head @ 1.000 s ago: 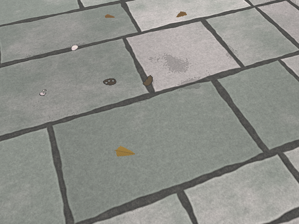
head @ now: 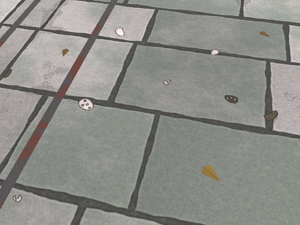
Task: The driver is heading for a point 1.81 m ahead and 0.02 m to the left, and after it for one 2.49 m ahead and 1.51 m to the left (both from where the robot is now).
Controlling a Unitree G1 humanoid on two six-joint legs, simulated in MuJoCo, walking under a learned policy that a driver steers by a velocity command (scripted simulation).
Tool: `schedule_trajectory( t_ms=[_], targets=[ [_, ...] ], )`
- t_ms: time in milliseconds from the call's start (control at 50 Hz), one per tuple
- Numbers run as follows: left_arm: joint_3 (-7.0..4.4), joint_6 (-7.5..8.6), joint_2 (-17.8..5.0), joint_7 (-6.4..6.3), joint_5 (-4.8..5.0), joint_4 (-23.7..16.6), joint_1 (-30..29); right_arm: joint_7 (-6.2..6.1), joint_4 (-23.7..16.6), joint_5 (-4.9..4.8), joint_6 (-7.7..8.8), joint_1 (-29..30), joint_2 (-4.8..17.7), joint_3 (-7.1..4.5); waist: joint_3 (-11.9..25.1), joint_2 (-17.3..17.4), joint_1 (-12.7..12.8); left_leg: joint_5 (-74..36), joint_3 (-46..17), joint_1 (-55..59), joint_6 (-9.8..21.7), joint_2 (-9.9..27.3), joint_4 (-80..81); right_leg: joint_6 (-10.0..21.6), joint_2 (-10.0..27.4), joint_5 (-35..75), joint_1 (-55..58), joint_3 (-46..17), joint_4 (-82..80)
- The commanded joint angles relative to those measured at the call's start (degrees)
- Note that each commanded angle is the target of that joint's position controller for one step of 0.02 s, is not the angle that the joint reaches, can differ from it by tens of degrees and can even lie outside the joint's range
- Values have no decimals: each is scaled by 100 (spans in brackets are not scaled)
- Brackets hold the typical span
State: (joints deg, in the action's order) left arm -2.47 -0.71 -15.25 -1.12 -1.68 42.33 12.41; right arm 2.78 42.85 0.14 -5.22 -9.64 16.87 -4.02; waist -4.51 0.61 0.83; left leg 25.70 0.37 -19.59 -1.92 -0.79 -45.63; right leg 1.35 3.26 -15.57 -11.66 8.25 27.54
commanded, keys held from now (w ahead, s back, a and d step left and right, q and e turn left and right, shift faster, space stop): q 0.24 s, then no key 0.50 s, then e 0.26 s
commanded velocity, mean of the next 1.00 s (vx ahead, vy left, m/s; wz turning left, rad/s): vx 0.00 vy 0.00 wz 0.22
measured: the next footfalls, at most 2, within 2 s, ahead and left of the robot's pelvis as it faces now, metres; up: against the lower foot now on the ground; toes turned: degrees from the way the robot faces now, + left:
left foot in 0.08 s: +0.02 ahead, +0.11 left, +0.00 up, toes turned +7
right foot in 0.58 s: +0.07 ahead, -0.08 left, +0.00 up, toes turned +15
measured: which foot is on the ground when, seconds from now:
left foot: up 0.00-0.06, down 0.08-1.00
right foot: down 0.00-0.08, up 0.10-0.56, down 0.58-1.00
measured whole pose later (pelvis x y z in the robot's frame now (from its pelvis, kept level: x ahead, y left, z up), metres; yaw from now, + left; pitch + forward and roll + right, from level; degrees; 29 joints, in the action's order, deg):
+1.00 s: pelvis +0.01 +0.01 +0.00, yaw +10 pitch +0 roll +0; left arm -1.9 -1.8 -16.7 0.1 -0.4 48.5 11.6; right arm -2.8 53.4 1.1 -1.3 -10.9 16.9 -1.7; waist -2.3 -0.5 0.3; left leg 16.2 -1.8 -12.4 1.3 -2.4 -29.0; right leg 2.7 -4.3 -14.6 -14.2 -4.4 29.4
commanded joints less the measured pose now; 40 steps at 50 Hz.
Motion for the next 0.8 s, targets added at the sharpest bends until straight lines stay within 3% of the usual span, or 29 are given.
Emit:
schedule_trajectory(
  t_ms=[20, 40, 60, 80, 100, 120, 140, 160, 200, 260, 340, 420, 500, 540, 560, 580, 600, 620, 640, 680, 700, 740, 760, 800],
  targets=[
    [-327, 24, -1135, 35, 23, -235, 78, -12, -478, -28, 113, 50, 409, -66, 693, -1180, 51, -120, 381, 218, 202, -132, 863, 879, 1374, 3031, 667, -851, -221],
    [-334, 2, -1148, 38, 74, -225, 4, -33, -445, 9, 153, -102, 384, -60, 721, -1051, -101, -587, 421, 613, 294, -178, 1529, 706, 1319, 2738, 468, -689, 77],
    [-336, -20, -1113, 43, 96, -170, 86, -89, -395, 83, 222, -268, 454, -70, 770, -692, -238, -1332, 215, 1179, 385, -171, 2342, 385, 1212, 2098, 62, -464, 559],
    [-280, -58, -862, 67, 59, -222, 305, -156, -399, 185, 321, -443, 966, -177, 828, 624, -251, -1844, -1387, 1953, 618, 880, 3044, -30, 740, 394, -1017, 17, 1914],
    [-140, -121, -443, 21, 17, -665, 32, -168, -492, 81, 354, -590, 1811, -367, 663, 1682, -238, -4382, -3261, 1942, 1562, 2342, 2831, -341, -305, -2236, -2362, -60, 2751],
    [-173, -195, -706, -56, 5, -632, -281, -180, -370, 17, 350, -1016, 1571, -384, 881, 913, -627, -4424, -2937, 1911, 2021, 2265, 2674, -339, -148, -2215, -2295, -821, 3489],
    [-199, -221, -746, -39, 85, -568, -278, -211, -355, 13, 333, -708, 1208, -258, 543, 687, -376, -4019, -2415, 1650, 1928, 1868, 2692, -315, -63, -1733, -2354, -961, 3651],
    [-221, -191, -792, -13, 128, -469, -205, -245, -417, 20, 299, -231, 949, -173, 294, 577, -155, -3521, -1995, 1364, 1638, 1410, 2785, -301, 17, -1189, -2260, -1045, 3437],
    [-268, -176, -910, 39, -1, -342, 9, -303, -493, -10, 296, 54, 785, -113, 432, 764, -31, -3767, -1676, 1390, 1418, 963, 2747, -354, -65, -674, -2066, -966, 3414],
    [-243, -218, -789, 84, 37, -307, 96, -268, -435, -8, 341, -175, 878, -137, 672, 484, -50, -3804, -1717, 1529, 1440, 934, 2710, -417, -164, -512, -2016, -957, 3323],
    [-207, -271, -704, 47, 51, -313, -86, -287, -319, 58, 374, -437, 812, -96, 561, 652, -215, -3308, -1915, 1538, 1490, 981, 2803, -412, -176, -550, -1962, -949, 2692],
    [-162, -247, -620, 27, 81, -314, -234, -305, -213, 120, 386, -507, 818, -58, 506, 599, -289, -3116, -2069, 1344, 1517, 1026, 2733, -285, -249, -694, -1506, -945, 2025],
    [-118, -207, -565, -28, 152, -246, -145, -316, -109, 145, 382, -352, 783, -3, 511, 601, -221, -3422, -2204, 1017, 1435, 1004, 2541, -127, -405, -811, -670, -886, 1172],
    [-74, -159, -447, -65, 157, -114, 143, -349, -42, 88, 373, -177, 701, 55, 530, 484, 13, -3454, -2212, 816, 1234, 876, 2334, -33, -449, -233, 59, -841, 9],
    [-40, -96, -400, -93, 115, -42, 301, -375, -11, 39, 384, -134, 591, 109, 551, 331, 135, -3055, -2181, 521, 978, 741, 2234, 17, -296, 581, 682, -1004, -919],
    [-48, -9, -638, -143, 2, -56, 288, -377, -5, 33, 432, -310, 311, 201, 684, -226, -1, -2266, -1948, 204, 664, 454, 1942, 122, 497, 861, 1171, -1805, -1280],
    [-73, 42, -1052, -118, 12, -201, -174, -375, 67, -24, 432, -680, 202, 221, 611, -912, -369, -956, -1197, 49, 472, -296, 1733, 556, 1313, 1864, 911, -2717, -1320],
    [-50, 35, -910, -57, 66, -114, -198, -396, 212, 53, 370, -630, 465, 164, 623, -998, -229, -255, -850, 700, 436, -285, 1550, 999, 1515, 2060, 228, -2666, -1150],
    [38, 55, -674, -13, 77, -103, -359, -380, 277, 80, 347, -581, 456, 170, 481, -924, -302, -559, -830, 938, 441, -218, 1734, 931, 1221, 1865, 49, -2407, -1134],
    [71, 48, -641, -15, 66, -12, -347, -337, 377, 89, 360, -329, 390, 201, 362, -973, -231, -1592, -944, 1192, 431, -113, 2299, 446, 602, 1086, -26, -1923, -1070],
    [76, 59, -659, -30, 78, 37, -247, -315, 396, 116, 380, -267, 448, 204, 400, -948, -179, -1938, -1064, 1274, 411, 9, 2414, 334, 501, 1023, -23, -1857, -1041],
    [61, 63, -696, -23, 116, 107, -195, -325, 649, 70, 415, -435, 452, 217, 380, -527, -154, -2095, -1094, 1096, 381, 97, 2433, 271, 347, 854, 229, -1701, -1023],
    [104, 71, -578, -13, 132, 187, -138, -354, 783, 69, 430, -464, 365, 249, 372, -343, -139, -2068, -1093, 1165, 362, 151, 2588, 263, 334, 869, 239, -1721, -1025],
    [87, 85, -648, 12, 151, 295, -131, -429, 913, 92, 454, -380, 410, 237, 314, -191, -118, -2120, -1025, 1161, 346, 194, 2654, 279, 263, 1203, 308, -1753, -881]
  ],
)
Velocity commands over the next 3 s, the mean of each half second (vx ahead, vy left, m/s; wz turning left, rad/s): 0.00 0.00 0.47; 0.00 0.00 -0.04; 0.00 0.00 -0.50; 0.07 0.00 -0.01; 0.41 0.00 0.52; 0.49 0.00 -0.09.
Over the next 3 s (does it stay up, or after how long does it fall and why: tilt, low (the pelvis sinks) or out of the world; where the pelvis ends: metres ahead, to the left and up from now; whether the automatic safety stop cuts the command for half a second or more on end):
stays up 0.48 0.04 -0.01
